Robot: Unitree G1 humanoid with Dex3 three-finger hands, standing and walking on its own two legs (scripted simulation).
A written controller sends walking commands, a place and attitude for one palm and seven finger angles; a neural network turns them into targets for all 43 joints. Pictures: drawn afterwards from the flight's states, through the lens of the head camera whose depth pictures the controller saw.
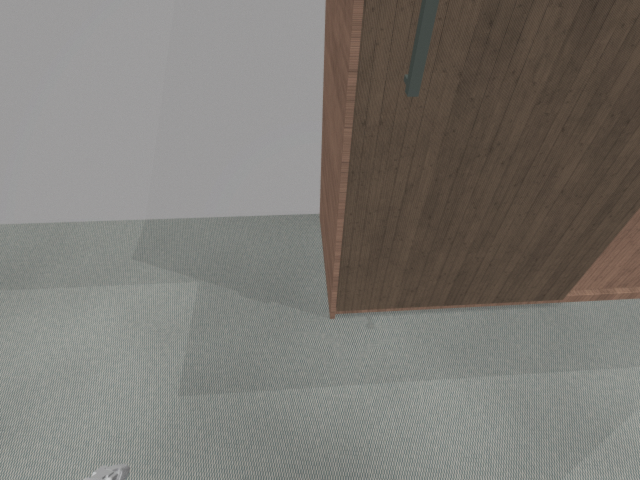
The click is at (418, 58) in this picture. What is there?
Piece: wardrobe's sliding door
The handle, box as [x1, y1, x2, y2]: [404, 0, 438, 96]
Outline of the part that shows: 438,0 422,0 409,72 407,75 404,76 404,81 406,84 405,92 407,96 418,95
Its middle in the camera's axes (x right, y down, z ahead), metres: +0.18 -0.38 +0.68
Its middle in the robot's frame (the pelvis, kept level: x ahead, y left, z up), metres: +0.79 -0.14 +0.25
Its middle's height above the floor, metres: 1.02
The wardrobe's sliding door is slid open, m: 0.00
